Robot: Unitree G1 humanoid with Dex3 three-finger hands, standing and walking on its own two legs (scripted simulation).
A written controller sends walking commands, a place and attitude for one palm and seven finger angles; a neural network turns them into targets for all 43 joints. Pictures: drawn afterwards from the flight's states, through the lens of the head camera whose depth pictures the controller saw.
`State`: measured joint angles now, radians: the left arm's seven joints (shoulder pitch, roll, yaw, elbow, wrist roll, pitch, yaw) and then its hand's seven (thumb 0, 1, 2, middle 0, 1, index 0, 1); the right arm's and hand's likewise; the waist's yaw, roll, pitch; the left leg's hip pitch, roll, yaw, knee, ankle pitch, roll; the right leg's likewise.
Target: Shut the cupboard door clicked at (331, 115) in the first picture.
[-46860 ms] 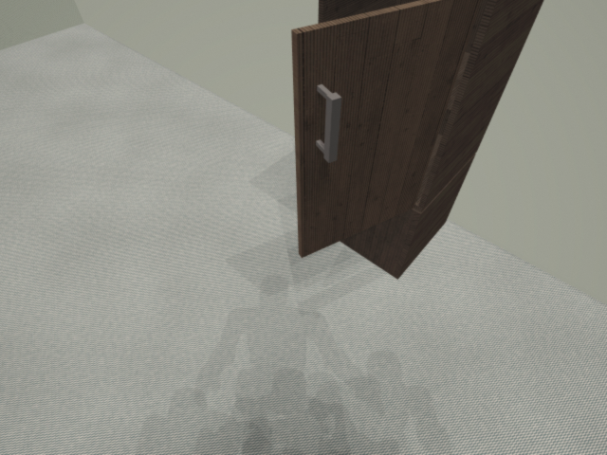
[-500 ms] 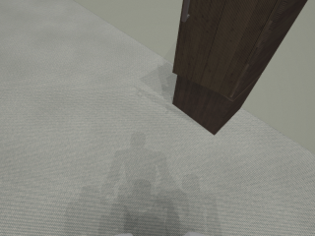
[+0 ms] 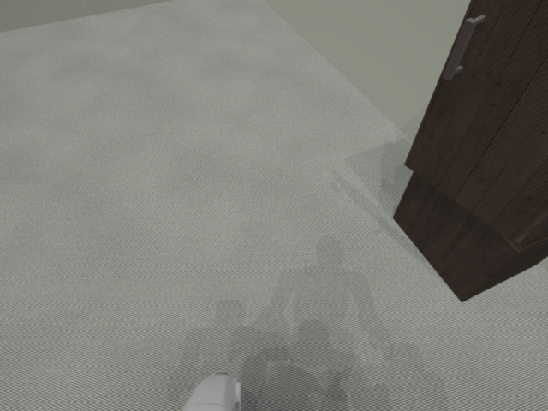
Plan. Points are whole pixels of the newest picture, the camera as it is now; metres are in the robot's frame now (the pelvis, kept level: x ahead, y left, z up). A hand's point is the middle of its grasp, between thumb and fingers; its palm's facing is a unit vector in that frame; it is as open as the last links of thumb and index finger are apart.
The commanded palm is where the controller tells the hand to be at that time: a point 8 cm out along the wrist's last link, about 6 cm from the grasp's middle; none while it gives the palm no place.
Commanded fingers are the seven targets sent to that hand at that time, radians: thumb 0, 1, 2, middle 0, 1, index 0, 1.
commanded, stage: walk to a spot facing it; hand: left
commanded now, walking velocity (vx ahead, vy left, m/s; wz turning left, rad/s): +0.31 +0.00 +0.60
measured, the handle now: (463, 48) +0.85 -0.43 +0.08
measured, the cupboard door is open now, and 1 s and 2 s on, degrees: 13 13 13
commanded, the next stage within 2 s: turn to face it in 0.34 s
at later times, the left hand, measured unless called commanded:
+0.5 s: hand (127, 371) +0.21 +0.27 -0.17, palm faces +0.25 -0.95 -0.20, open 7.4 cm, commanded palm none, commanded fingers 0.00 0.90 0.90 -0.20 -0.30 -0.20 -0.30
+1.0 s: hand (147, 296) +0.35 +0.28 -0.19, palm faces +0.05 -0.98 -0.21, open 7.4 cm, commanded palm none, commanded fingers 0.00 0.90 0.90 -0.20 -0.30 -0.20 -0.30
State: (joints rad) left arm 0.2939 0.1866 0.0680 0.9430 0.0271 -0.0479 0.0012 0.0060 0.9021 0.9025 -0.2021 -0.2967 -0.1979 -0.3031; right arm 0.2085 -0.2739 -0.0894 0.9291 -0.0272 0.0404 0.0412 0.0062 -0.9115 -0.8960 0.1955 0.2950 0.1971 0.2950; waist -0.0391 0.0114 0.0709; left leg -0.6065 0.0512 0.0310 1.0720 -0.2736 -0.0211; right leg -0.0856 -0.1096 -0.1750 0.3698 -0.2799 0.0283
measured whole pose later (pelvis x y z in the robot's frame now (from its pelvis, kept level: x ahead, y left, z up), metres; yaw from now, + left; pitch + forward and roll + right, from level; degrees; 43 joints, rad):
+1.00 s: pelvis +0.29 +0.08 -0.02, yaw -1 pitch +1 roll -1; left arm 0.20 0.20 0.10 0.94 0.01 0.06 -0.01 0.01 0.91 0.90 -0.20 -0.30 -0.20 -0.30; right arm 0.19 -0.18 -0.03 0.92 -0.02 0.00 -0.03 0.00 -0.91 -0.90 0.20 0.30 0.20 0.30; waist 0.00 -0.01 0.08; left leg -0.30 0.05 0.06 0.58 -0.29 -0.01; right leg -0.42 0.06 0.06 0.75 -0.40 0.00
